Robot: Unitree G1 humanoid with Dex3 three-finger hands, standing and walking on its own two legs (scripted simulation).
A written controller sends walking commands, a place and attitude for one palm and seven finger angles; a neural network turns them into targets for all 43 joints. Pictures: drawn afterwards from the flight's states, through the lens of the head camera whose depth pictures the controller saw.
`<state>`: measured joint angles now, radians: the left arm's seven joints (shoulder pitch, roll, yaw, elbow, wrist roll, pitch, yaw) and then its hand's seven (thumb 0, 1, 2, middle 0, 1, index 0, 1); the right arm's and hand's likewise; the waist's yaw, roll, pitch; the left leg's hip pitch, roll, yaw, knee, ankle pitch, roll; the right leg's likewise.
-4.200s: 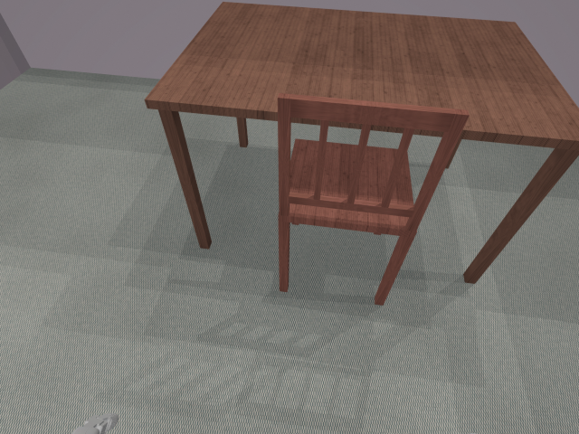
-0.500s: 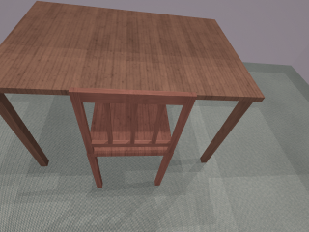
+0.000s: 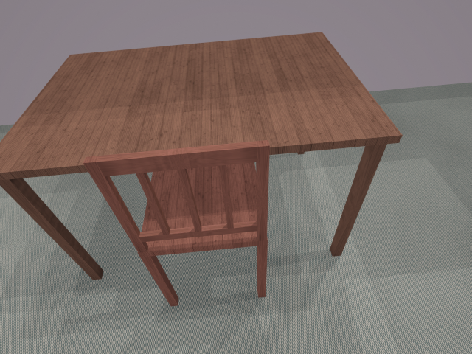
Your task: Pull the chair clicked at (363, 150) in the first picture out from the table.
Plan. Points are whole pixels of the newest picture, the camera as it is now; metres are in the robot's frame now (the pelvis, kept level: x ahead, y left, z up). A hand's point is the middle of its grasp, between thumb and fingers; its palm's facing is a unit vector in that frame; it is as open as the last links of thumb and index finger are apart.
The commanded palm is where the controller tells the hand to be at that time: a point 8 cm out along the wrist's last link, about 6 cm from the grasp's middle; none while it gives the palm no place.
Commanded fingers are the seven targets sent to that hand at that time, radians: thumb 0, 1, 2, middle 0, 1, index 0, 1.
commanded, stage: look again from close up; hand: left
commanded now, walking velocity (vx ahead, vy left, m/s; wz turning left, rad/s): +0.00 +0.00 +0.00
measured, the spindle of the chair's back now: (191, 201) +0.50 +0.15 -0.09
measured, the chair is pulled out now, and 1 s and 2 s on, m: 0.00 0.00 0.00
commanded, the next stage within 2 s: shuffle to correct the standing spot in 1.36 s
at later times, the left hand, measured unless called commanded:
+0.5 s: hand out of the picture -0.02 +0.13 -0.16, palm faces +0.06 -0.98 -0.18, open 7.4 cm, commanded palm none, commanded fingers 0.00 0.90 0.90 -0.20 -0.30 -0.20 -0.30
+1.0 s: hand out of the picture -0.01 +0.17 -0.16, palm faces +0.06 -0.98 -0.19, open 7.4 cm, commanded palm none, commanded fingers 0.00 0.90 0.90 -0.20 -0.30 -0.20 -0.30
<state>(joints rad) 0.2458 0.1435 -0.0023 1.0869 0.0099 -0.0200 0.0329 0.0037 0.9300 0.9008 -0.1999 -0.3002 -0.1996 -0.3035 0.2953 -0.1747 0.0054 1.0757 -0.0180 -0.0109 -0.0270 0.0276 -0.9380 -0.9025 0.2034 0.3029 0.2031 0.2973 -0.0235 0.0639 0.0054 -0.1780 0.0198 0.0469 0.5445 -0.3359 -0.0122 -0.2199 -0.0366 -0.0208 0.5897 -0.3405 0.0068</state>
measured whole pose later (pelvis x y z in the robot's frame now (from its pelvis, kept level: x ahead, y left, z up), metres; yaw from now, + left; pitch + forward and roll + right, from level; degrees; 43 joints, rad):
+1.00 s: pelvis +0.00 +0.00 +0.01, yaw +1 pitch -1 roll +1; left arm 0.29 0.13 0.01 1.12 0.01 -0.02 0.03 0.01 0.91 0.90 -0.20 -0.30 -0.20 -0.30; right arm 0.30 -0.11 0.02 1.15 -0.01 -0.02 -0.03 0.00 -0.91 -0.90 0.20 0.30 0.20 0.30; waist 0.00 0.01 0.04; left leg -0.14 0.02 0.03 0.43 -0.27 -0.02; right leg -0.17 -0.03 -0.04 0.47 -0.28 0.01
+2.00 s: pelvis +0.06 -0.03 -0.01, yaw +5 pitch +0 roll +1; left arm 0.40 0.13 0.04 1.14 0.02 -0.01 0.02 0.00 0.91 0.90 -0.20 -0.30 -0.20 -0.30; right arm 0.29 -0.10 -0.02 1.14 -0.03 -0.03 -0.05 0.00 -0.91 -0.90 0.20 0.30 0.20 0.30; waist 0.01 -0.06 0.05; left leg -0.20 0.05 0.08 0.63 -0.43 -0.03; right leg -0.22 -0.03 -0.11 0.77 -0.49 -0.04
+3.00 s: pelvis +0.08 -0.10 +0.01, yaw +7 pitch +1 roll +1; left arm 0.33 0.17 0.05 1.05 0.02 0.03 0.01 0.01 0.91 0.90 -0.20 -0.30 -0.20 -0.30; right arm 0.29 -0.15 -0.01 1.04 -0.03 0.00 -0.03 -0.01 -0.93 -0.90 0.20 0.30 0.20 0.30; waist 0.00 -0.02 0.01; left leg -0.21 -0.04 0.05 0.40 -0.21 0.04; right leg -0.30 -0.01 -0.04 0.80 -0.45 -0.01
